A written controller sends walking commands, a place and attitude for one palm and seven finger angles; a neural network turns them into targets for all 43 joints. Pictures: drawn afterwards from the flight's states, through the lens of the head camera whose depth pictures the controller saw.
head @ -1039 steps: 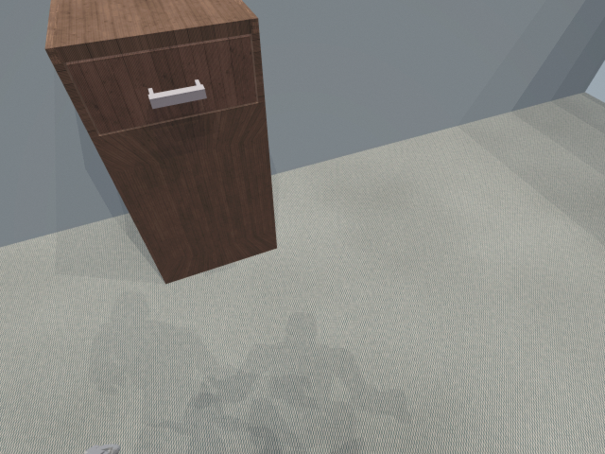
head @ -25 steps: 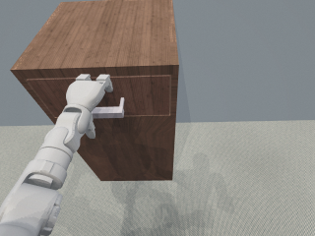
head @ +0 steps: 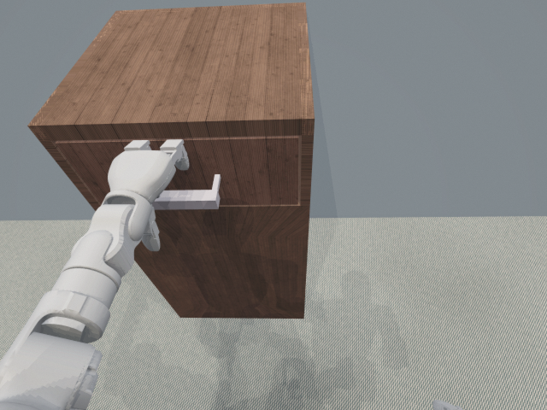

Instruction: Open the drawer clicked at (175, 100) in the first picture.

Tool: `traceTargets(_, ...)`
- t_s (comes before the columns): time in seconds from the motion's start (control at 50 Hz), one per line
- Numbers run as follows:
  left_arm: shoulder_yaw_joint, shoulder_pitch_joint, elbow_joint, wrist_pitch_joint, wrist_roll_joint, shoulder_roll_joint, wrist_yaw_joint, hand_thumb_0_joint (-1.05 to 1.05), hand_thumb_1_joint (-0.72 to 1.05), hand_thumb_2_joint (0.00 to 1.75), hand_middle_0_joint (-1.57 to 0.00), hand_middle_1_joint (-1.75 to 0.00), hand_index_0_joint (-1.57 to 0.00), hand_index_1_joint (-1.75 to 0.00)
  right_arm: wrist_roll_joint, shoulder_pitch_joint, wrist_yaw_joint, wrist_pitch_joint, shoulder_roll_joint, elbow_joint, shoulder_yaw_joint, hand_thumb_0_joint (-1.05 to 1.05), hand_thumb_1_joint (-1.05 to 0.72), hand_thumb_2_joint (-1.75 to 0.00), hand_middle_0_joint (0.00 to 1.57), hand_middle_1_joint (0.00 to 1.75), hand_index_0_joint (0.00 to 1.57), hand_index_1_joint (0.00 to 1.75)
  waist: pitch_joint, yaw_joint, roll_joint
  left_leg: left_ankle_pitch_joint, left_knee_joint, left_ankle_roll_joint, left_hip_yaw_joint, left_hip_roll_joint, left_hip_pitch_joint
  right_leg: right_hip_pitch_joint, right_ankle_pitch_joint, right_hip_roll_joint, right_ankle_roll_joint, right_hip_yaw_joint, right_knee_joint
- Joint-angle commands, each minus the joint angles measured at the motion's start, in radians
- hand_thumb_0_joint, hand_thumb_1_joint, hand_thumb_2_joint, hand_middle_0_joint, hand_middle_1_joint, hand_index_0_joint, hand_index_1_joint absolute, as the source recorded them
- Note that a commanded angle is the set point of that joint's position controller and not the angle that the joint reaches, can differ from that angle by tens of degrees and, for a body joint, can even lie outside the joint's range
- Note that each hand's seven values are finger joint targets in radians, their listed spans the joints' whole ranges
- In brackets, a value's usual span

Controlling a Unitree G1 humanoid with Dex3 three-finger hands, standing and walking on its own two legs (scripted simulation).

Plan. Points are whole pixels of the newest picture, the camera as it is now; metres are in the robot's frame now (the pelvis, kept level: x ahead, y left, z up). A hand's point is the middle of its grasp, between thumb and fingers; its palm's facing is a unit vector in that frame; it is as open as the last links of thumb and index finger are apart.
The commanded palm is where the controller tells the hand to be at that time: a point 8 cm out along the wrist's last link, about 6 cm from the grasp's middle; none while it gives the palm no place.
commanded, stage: move the hooked fingers above the handle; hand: left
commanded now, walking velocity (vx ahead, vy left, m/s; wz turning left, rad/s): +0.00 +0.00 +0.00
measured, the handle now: (184, 190) +0.48 +0.20 +0.02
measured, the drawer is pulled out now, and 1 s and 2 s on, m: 0.00 0.00 0.00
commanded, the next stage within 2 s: lower the fingers behind the handle in 1.42 s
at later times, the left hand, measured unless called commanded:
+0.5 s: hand (158, 196) +0.41 +0.22 +0.07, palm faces -0.03 -0.01 -1.00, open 13.8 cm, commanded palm +0.40 +0.22 +0.14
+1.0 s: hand (164, 193) +0.42 +0.20 +0.08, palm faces +0.00 -0.01 -1.00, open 13.8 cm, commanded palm +0.39 +0.21 +0.14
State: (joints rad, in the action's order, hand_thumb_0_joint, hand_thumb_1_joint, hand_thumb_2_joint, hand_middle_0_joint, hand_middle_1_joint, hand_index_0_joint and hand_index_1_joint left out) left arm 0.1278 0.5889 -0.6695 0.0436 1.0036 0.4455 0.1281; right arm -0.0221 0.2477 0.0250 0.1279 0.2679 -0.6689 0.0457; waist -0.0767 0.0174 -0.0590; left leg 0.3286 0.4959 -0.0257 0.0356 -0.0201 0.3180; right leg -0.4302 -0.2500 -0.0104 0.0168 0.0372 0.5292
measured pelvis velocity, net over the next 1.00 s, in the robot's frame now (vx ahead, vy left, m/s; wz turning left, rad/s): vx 0.00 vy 0.00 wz -0.02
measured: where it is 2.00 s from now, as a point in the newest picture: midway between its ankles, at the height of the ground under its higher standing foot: outside the picture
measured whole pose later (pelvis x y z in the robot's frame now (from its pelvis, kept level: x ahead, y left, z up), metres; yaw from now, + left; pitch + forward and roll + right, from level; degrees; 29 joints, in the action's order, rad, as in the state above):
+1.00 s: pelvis +0.00 +0.00 +0.00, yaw -1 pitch +8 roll +1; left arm 0.12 0.58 -0.67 0.04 1.03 0.42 0.16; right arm -0.02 0.25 0.02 0.13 0.25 -0.67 0.04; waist -0.08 0.01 -0.06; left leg 0.32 0.49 -0.03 0.05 -0.02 0.31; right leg -0.44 -0.24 -0.01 0.01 0.02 0.53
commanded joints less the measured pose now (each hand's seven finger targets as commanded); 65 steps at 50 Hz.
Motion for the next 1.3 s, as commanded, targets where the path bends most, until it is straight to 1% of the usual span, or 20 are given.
traceTargets(0.0, -0.071, 0.539, 0.208, 0.020, 0.013, 0.198, 0.058, 0.00, -0.50, 0.30, -0.30, -1.20, -0.30, -1.20, 0.002, 0.007, 0.011, -0.036, 0.113, 0.084, 0.039, 0.00, -0.90, -0.90, 0.20, 0.30, 0.20, 0.30, -0.332, -0.044, 0.048, -0.417, -0.014, 0.001, -0.011, -0.009, -0.073, 0.208, 0.314, 0.017, 0.027, -0.026, -0.012)
traceTargets(0.04, -0.088, 0.541, 0.223, 0.026, 0.013, 0.212, 0.072, 0.00, -0.50, 0.30, -0.30, -1.20, -0.30, -1.20, 0.004, 0.007, 0.010, -0.038, 0.107, 0.085, 0.040, 0.00, -0.90, -0.90, 0.20, 0.30, 0.20, 0.30, -0.376, -0.030, 0.016, -0.458, -0.007, 0.003, -0.009, -0.010, -0.087, 0.233, 0.352, 0.016, 0.030, -0.027, -0.001)
traceTargets(0.12, -0.115, 0.512, 0.124, 0.000, 0.014, 0.228, 0.086, 0.00, -0.50, 0.30, -0.30, -1.20, -0.30, -1.20, 0.003, 0.005, 0.007, -0.031, 0.111, 0.077, 0.034, 0.00, -0.90, -0.90, 0.20, 0.30, 0.20, 0.30, -0.336, -0.024, 0.051, -0.437, -0.019, 0.007, -0.007, -0.007, -0.040, 0.234, 0.337, 0.017, 0.029, -0.022, 0.000)
traceTargets(0.26, -0.151, 0.366, 0.125, -0.032, 0.014, 0.250, 0.058, 0.00, -0.50, 0.30, -0.30, -1.20, -0.30, -1.20, 0.001, -0.012, 0.001, -0.017, 0.115, 0.112, 0.032, 0.00, -0.90, -0.90, 0.20, 0.30, 0.20, 0.30, -0.348, 0.012, 0.091, -0.477, -0.031, 0.001, 0.012, -0.002, -0.006, 0.305, 0.406, 0.014, 0.027, -0.028, 0.004)
traceTargets(0.32, -0.164, 0.350, 0.164, -0.025, 0.012, 0.269, 0.044, 0.00, -0.50, 0.30, -0.30, -1.20, -0.30, -1.20, 0.000, -0.015, 0.006, -0.015, 0.120, 0.121, 0.032, 0.00, -0.90, -0.90, 0.20, 0.30, 0.20, 0.30, -0.351, 0.011, 0.108, -0.468, -0.033, -0.004, 0.013, -0.001, -0.005, 0.317, 0.408, 0.013, 0.024, -0.035, 0.000)
traceTargets(0.4, -0.095, 0.420, 0.246, 0.007, 0.008, 0.202, 0.043, 0.00, -0.50, 0.30, -0.30, -1.20, -0.30, -1.20, -0.001, -0.011, 0.006, -0.028, 0.113, 0.117, 0.041, 0.00, -0.90, -0.90, 0.20, 0.30, 0.20, 0.30, -0.337, -0.022, 0.059, -0.455, -0.024, -0.003, 0.000, 0.002, -0.062, 0.248, 0.350, 0.017, 0.025, -0.030, -0.013)
traceTargets(0.5, -0.109, 0.484, 0.249, 0.028, 0.007, 0.223, 0.074, 0.00, -0.50, 0.30, -0.30, -1.20, -0.30, -1.20, 0.004, 0.007, 0.011, -0.038, 0.111, 0.086, 0.043, 0.00, -0.90, -0.90, 0.20, 0.30, 0.20, 0.30, -0.349, -0.032, 0.044, -0.441, -0.020, 0.003, -0.008, -0.002, -0.080, 0.231, 0.328, 0.019, 0.026, -0.029, -0.015)
traceTargets(0.56, -0.101, 0.494, 0.182, 0.012, 0.013, 0.214, 0.086, 0.00, -0.50, 0.30, -0.30, -1.20, -0.30, -1.20, 0.000, 0.003, 0.009, -0.039, 0.110, 0.073, 0.038, 0.00, -0.90, -0.90, 0.20, 0.30, 0.20, 0.30, -0.315, -0.031, 0.038, -0.411, -0.027, 0.008, -0.010, -0.004, -0.057, 0.212, 0.300, 0.020, 0.028, -0.021, -0.014)
traceTargets(0.62, -0.117, 0.498, 0.155, -0.003, 0.020, 0.236, 0.090, 0.00, -0.50, 0.30, -0.30, -1.20, -0.30, -1.20, 0.003, 0.000, 0.008, -0.037, 0.112, 0.073, 0.036, 0.00, -0.90, -0.90, 0.20, 0.30, 0.20, 0.30, -0.342, -0.017, 0.023, -0.423, -0.032, 0.011, -0.007, -0.004, -0.056, 0.234, 0.307, 0.017, 0.032, -0.023, -0.012)
traceTargets(0.7, -0.077, 0.442, 0.121, -0.025, 0.014, 0.177, 0.062, 0.00, -0.50, 0.30, -0.30, -1.20, -0.30, -1.20, 0.000, -0.003, 0.001, -0.029, 0.116, 0.088, 0.036, 0.00, -0.90, -0.90, 0.20, 0.30, 0.20, 0.30, -0.326, -0.021, 0.073, -0.447, -0.034, 0.013, -0.007, 0.002, -0.048, 0.238, 0.327, 0.018, 0.030, -0.018, -0.012)
traceTargets(0.72, -0.087, 0.419, 0.134, -0.024, 0.012, 0.185, 0.056, 0.00, -0.50, 0.30, -0.30, -1.20, -0.30, -1.20, -0.001, -0.006, -0.001, -0.028, 0.116, 0.092, 0.036, 0.00, -0.90, -0.90, 0.20, 0.30, 0.20, 0.30, -0.330, -0.008, 0.066, -0.458, -0.036, 0.013, -0.006, 0.004, -0.050, 0.242, 0.331, 0.018, 0.031, -0.018, -0.009)
traceTargets(0.76, -0.053, 0.421, 0.170, -0.023, 0.006, 0.147, 0.043, 0.00, -0.50, 0.30, -0.30, -1.20, -0.30, -1.20, 0.000, -0.009, -0.005, -0.026, 0.114, 0.103, 0.036, 0.00, -0.90, -0.90, 0.20, 0.30, 0.20, 0.30, -0.326, -0.014, 0.063, -0.467, -0.033, 0.014, -0.007, 0.006, -0.065, 0.229, 0.333, 0.018, 0.031, -0.017, -0.011)
traceTargets(0.9, -0.163, 0.429, 0.203, 0.002, 0.028, 0.273, 0.077, 0.00, -0.50, 0.30, -0.30, -1.20, -0.30, -1.20, 0.005, -0.020, 0.006, -0.024, 0.114, 0.105, 0.031, 0.00, -0.90, -0.90, 0.20, 0.30, 0.20, 0.30, -0.334, 0.008, 0.063, -0.439, -0.042, 0.008, -0.004, -0.001, -0.028, 0.272, 0.330, 0.017, 0.032, -0.029, -0.006)
traceTargets(0.96, -0.110, 0.444, 0.239, -0.002, 0.028, 0.208, 0.095, 0.00, -0.50, 0.30, -0.30, -1.20, -0.30, -1.20, 0.004, -0.022, 0.003, -0.035, 0.103, 0.100, 0.038, 0.00, -0.90, -0.90, 0.20, 0.30, 0.20, 0.30, -0.360, -0.007, 0.026, -0.471, -0.028, 0.010, -0.001, 0.001, -0.069, 0.252, 0.348, 0.018, 0.030, -0.026, -0.004)
traceTargets(1.0, -0.125, 0.442, 0.188, -0.018, 0.021, 0.228, 0.096, 0.00, -0.50, 0.30, -0.30, -1.20, -0.30, -1.20, 0.003, -0.017, 0.006, -0.035, 0.111, 0.090, 0.035, 0.00, -0.90, -0.90, 0.20, 0.30, 0.20, 0.30, -0.331, -0.018, 0.065, -0.425, -0.037, 0.007, -0.002, -0.001, -0.050, 0.255, 0.322, 0.019, 0.027, -0.026, -0.017)
traceTargets(1.06, -0.048, 0.483, 0.166, -0.031, 0.013, 0.157, 0.077, 0.00, -0.50, 0.30, -0.30, -1.20, -0.30, -1.20, -0.003, -0.019, 0.008, -0.037, 0.109, 0.085, 0.033, 0.00, -0.90, -0.90, 0.20, 0.30, 0.20, 0.30, -0.308, -0.038, 0.059, -0.394, -0.037, 0.003, -0.002, -0.002, -0.059, 0.221, 0.302, 0.017, 0.025, -0.024, -0.026)
traceTargets(1.14, -0.062, 0.497, 0.187, -0.014, 0.011, 0.178, 0.053, 0.00, -0.50, 0.30, -0.30, -1.20, -0.30, -1.20, 0.002, -0.004, 0.011, -0.038, 0.110, 0.084, 0.038, 0.00, -0.90, -0.90, 0.20, 0.30, 0.20, 0.30, -0.358, -0.029, 0.046, -0.426, -0.026, 0.004, -0.007, -0.005, -0.084, 0.242, 0.325, 0.017, 0.028, -0.026, -0.018)
traceTargets(1.18, -0.036, 0.504, 0.178, -0.007, 0.007, 0.142, 0.047, 0.00, -0.50, 0.30, -0.30, -1.20, -0.30, -1.20, 0.003, -0.002, 0.009, -0.036, 0.108, 0.084, 0.035, 0.00, -0.90, -0.90, 0.20, 0.30, 0.20, 0.30, -0.331, -0.036, 0.058, -0.427, -0.027, 0.007, -0.010, -0.003, -0.074, 0.225, 0.327, 0.016, 0.027, -0.020, -0.017)
traceTargets(1.24, -0.098, 0.475, 0.109, -0.007, 0.012, 0.208, 0.055, 0.00, -0.50, 0.30, -0.30, -1.20, -0.30, -1.20, 0.001, -0.004, 0.012, -0.029, 0.113, 0.084, 0.026, 0.00, -0.90, -0.90, 0.20, 0.30, 0.20, 0.30, -0.291, -0.019, 0.092, -0.382, -0.038, 0.003, -0.004, -0.007, -0.014, 0.238, 0.308, 0.013, 0.026, -0.024, -0.017)
traceTargets(1.28, -0.124, 0.476, 0.113, -0.005, 0.029, 0.231, 0.073, 0.00, -0.50, 0.30, -0.30, -1.20, -0.30, -1.20, 0.005, -0.004, 0.011, -0.030, 0.110, 0.084, 0.029, 0.00, -0.90, -0.90, 0.20, 0.30, 0.20, 0.30, -0.321, -0.005, 0.080, -0.409, -0.036, 0.004, 0.002, -0.005, -0.016, 0.254, 0.330, 0.013, 0.029, -0.027, -0.006)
